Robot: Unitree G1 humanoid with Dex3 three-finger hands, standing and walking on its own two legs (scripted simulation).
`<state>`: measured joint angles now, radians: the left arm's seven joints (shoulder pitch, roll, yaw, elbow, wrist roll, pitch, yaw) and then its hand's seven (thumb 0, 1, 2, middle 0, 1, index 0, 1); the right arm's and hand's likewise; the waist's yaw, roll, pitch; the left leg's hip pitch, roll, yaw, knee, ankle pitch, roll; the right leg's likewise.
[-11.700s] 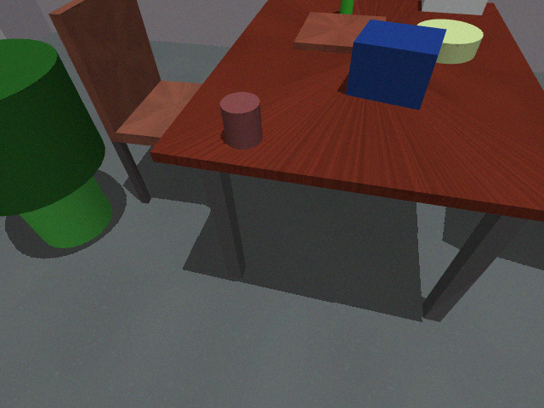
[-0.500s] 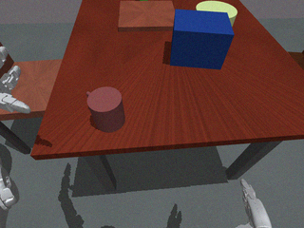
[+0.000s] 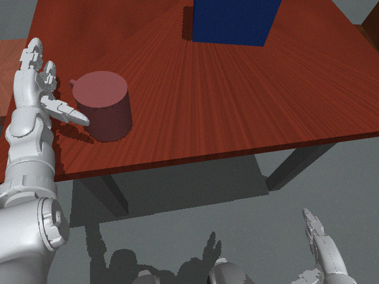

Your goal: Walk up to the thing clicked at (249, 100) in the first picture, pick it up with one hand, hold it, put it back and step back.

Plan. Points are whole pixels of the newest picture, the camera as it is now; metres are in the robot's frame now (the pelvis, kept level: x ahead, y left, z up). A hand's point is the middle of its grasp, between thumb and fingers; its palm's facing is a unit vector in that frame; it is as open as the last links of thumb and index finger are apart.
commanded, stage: close in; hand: left
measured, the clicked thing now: (99, 103) +0.48 +0.14 +0.08
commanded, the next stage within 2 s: close in 0.14 s
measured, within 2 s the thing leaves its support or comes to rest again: leaves its support in 0.24 s
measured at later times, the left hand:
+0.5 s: hand (84, 84) +0.50 +0.16 +0.12, palm faces +0.04 -1.00 +0.02, open 16.7 cm
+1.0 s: hand (81, 92) +0.48 +0.17 +0.12, palm faces +0.07 -1.00 +0.04, open 12.2 cm
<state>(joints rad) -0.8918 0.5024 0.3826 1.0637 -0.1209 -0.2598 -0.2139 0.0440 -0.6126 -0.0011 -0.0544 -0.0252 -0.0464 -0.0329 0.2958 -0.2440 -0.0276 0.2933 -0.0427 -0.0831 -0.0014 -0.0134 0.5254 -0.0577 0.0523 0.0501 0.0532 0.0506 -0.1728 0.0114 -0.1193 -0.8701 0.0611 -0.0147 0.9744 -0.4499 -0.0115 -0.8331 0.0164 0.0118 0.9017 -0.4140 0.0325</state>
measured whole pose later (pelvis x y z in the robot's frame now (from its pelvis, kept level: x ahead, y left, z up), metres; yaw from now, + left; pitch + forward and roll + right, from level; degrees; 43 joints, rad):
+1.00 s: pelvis -0.01 +0.00 +0.00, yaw +2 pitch +16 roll -2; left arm -0.86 0.35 0.27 0.97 -0.13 -0.24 -0.08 0.07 -0.61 0.35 -0.89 -0.70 -0.89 -0.70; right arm 0.34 -0.23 -0.07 0.18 -0.03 -0.04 0.00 -0.01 0.50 -0.06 0.05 0.05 0.05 0.05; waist -0.12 0.00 -0.10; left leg -0.81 0.04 -0.02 0.96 -0.44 -0.01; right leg -0.77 -0.01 0.00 0.92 -0.42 0.03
